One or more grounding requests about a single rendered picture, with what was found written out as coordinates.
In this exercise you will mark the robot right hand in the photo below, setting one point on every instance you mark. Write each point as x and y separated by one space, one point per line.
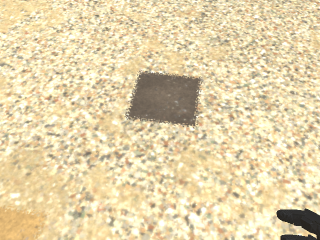
306 218

